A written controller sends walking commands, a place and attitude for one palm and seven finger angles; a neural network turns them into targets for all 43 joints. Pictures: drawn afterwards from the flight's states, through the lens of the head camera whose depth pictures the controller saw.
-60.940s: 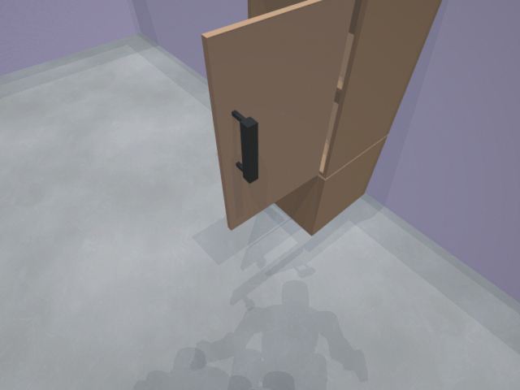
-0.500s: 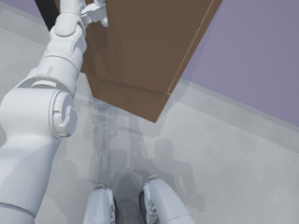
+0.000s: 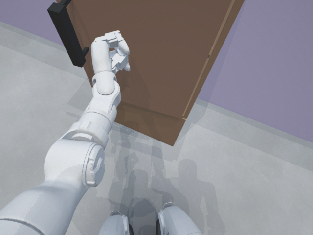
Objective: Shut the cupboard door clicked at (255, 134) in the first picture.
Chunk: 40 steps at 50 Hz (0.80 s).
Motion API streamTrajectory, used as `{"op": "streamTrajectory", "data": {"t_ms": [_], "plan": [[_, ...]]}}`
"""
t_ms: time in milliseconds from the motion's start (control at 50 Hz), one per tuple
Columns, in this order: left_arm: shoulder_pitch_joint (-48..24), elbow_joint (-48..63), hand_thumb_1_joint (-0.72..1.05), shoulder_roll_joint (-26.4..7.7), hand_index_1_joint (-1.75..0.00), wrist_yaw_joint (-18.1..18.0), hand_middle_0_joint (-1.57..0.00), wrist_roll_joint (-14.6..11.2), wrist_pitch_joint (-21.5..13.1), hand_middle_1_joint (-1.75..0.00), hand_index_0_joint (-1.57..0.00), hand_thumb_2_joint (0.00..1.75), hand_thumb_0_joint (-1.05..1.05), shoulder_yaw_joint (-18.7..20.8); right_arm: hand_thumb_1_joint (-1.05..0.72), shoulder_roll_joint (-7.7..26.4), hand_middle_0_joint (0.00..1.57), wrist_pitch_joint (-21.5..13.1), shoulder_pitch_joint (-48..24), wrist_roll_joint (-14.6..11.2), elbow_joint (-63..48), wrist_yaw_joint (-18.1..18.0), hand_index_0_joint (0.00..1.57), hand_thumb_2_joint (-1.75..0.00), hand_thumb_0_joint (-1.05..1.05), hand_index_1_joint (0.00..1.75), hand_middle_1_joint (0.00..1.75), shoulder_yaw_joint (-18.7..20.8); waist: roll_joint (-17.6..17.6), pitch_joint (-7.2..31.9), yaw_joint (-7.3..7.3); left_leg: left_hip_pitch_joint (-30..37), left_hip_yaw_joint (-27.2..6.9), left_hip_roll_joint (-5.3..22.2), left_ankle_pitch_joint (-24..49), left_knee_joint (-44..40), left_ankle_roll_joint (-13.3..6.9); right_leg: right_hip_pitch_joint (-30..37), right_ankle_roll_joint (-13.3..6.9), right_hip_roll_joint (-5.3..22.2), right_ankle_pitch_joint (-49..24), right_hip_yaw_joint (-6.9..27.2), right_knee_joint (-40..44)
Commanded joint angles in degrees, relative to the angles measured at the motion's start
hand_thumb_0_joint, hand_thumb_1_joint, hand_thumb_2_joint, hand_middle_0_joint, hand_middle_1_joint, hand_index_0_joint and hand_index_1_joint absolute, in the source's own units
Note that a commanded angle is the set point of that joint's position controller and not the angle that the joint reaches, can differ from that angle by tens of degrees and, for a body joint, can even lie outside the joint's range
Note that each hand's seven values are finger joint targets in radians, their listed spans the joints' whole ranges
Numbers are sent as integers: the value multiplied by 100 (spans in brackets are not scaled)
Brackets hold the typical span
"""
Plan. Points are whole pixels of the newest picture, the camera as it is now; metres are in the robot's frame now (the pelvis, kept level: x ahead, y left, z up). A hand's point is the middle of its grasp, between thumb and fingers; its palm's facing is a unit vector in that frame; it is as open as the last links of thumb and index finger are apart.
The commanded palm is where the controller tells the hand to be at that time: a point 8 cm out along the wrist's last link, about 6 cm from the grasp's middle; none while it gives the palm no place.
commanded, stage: pull the fist back off the door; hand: left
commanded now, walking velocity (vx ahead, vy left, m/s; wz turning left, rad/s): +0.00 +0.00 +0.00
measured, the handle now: (74, 33) +0.63 +0.12 +0.08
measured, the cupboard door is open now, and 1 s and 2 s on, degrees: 7 7 7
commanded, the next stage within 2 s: draw the hand back to the body in 0.28 s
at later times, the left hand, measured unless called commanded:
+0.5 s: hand (125, 72) +0.48 +0.00 +0.10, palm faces +0.03 -1.00 -0.04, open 3.1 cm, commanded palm +0.43 +0.07 +0.10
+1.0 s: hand (64, 124) +0.34 +0.11 +0.16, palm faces +0.00 -0.99 -0.13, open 3.0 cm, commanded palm +0.30 +0.18 +0.18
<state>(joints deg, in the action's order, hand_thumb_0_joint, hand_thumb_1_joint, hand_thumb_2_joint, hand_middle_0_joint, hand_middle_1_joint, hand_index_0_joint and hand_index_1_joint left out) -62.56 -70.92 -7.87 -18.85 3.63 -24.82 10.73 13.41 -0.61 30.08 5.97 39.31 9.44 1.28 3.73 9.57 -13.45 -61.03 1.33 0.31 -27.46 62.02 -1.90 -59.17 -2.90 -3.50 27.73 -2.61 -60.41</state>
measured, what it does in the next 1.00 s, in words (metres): rises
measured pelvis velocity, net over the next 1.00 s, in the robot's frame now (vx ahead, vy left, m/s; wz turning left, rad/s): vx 0.01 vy -0.01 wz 0.01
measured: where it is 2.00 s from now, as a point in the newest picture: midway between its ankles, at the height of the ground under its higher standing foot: outside the picture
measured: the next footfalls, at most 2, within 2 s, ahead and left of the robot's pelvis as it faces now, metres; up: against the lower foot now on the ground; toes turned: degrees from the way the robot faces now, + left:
none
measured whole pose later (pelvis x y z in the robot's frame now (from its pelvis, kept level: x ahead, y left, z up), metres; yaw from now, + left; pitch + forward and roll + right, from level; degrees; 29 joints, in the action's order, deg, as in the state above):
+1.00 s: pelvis +0.01 -0.01 +0.07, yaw +1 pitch +4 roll +1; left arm -7.2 -16.0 -9.9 -2.7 -5.7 -9.9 -1.6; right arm 14.1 3.6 13.7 -3.2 32.2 -1.4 -0.1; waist 2.3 4.4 -1.9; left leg -22.0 2.0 -1.3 -19.0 36.9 -1.4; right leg -21.4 -2.8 -2.5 20.5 -0.7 -37.8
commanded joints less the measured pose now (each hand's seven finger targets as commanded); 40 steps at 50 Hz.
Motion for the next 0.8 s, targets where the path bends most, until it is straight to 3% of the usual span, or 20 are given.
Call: {"op": "streamTrajectory", "data": {"t_ms": [0,40,120,160,180,300,320,360,400,440,460,500,580,600,660,700,780], "plan": [[-2208,1472,90,-148,-150,-80,-130,49,-421,-150,-130,90,0,-192,-90,947,20,73,820,-36,-295,-72,20,-90,0,30,30,414,-106,2698,-22,2306,-260,-76,2450,-442,42,1539,208,34,-2858,163,748],[-2029,1919,90,41,-150,-72,-130,17,-520,-150,-130,90,0,-385,-90,883,20,104,683,-62,-382,-83,20,-90,0,30,30,424,102,2802,84,2567,-234,-80,2747,-447,67,1634,180,57,-3155,165,691],[-1447,2241,90,186,-150,-66,-130,13,-597,-150,-130,90,0,-560,-90,816,20,194,406,-86,-470,-125,20,-90,0,30,30,438,-292,2717,189,2421,-128,-133,2660,-466,22,2046,247,100,-3518,269,747],[-1192,2588,90,227,-150,-45,-130,18,-624,-150,-130,90,0,-654,-90,773,20,223,274,-124,-545,-162,20,-90,0,30,30,437,-186,2904,324,2638,-115,-132,2901,-466,37,2165,242,132,-3792,285,688],[-1070,2689,90,414,-150,-17,-130,-20,-578,-150,-130,90,0,-848,-90,753,20,244,196,-131,-575,-178,20,-90,0,30,30,436,-334,2842,275,2620,-85,-140,2852,-480,18,2251,271,143,-3879,295,738],[-1570,2507,90,344,-150,10,-130,-146,-462,-150,-130,90,0,-847,-90,718,20,288,-126,-201,-495,-368,20,-90,0,30,30,374,-768,2453,113,2258,-87,-196,2113,-528,-40,2318,395,223,-3521,447,935],[-1493,2384,90,295,-150,28,-130,-161,-464,-150,-130,90,0,-788,-90,713,20,281,-172,-199,-493,-389,20,-90,0,30,30,360,-741,2431,164,2164,-90,-211,1992,-551,-28,2362,386,228,-3404,463,942],[-1729,2242,90,369,-150,70,-130,-163,-523,-150,-130,90,0,-864,-90,682,20,258,-250,-198,-442,-415,20,-90,0,30,30,328,-540,2450,96,2223,-95,-215,1979,-511,-30,2187,392,253,-3334,468,909],[-1422,2154,90,131,-150,117,-130,-171,-559,-150,-130,90,0,-647,-90,716,20,248,-290,-205,-490,-414,20,-90,0,30,30,326,-567,2588,262,2185,-106,-221,1888,-547,-17,2303,385,252,-3189,494,918],[-778,2432,90,-135,-150,216,-130,-250,-535,-150,-130,90,0,-374,-90,740,20,262,-348,-244,-698,-417,20,-90,0,30,30,305,-425,2989,574,2368,-55,-247,2107,-702,-9,2781,350,234,-3456,520,919],[-368,2533,90,-148,-150,305,-130,-288,-451,-150,-130,90,0,-385,-90,708,20,278,-417,-298,-800,-421,20,-90,0,30,30,282,-557,2963,675,2318,3,-253,2106,-787,-12,3059,374,241,-3632,557,1003],[296,2901,90,-427,-150,460,-130,-381,-254,-150,-130,90,0,-192,-90,713,20,336,-464,-392,-977,-464,20,-90,0,30,30,253,-899,2790,844,2178,68,-255,1990,-1023,-24,3622,436,266,-3886,657,1220],[812,3838,90,-328,-150,780,-130,-657,69,-150,-130,90,0,-435,-90,719,20,357,-694,-582,-1188,-605,20,-90,0,30,30,217,-1205,2061,821,2466,92,-220,1591,-1451,-59,3806,541,288,-3382,736,1823],[780,4242,90,-302,-150,859,-130,-741,68,-150,-130,90,0,-525,-90,726,20,331,-762,-609,-1208,-645,20,-90,0,30,30,220,-1247,2028,792,2631,84,-214,1530,-1559,-72,3863,550,294,-3216,741,1952],[1141,4958,90,-370,-150,1074,-130,-897,35,-150,-130,90,0,-609,-90,693,20,200,-986,-691,-1206,-762,20,-90,0,30,30,205,-892,1819,891,3150,72,-189,1544,-1807,-76,3880,441,258,-2881,664,2172],[1545,5235,90,-203,-150,1234,-130,-933,75,-150,-130,90,0,-871,-90,668,20,107,-1095,-724,-1210,-791,20,-90,0,30,30,184,-624,1598,918,3450,51,-171,1525,-1941,-73,3728,365,232,-2583,552,2259],[2580,5495,90,-200,-150,1482,-130,-1054,448,-150,-130,90,0,-991,-90,667,20,6,-1373,-819,-1280,-836,20,-90,0,30,30,128,-410,1042,1048,3829,25,-140,1503,-2239,-71,3617,297,235,-2224,436,2506]]}}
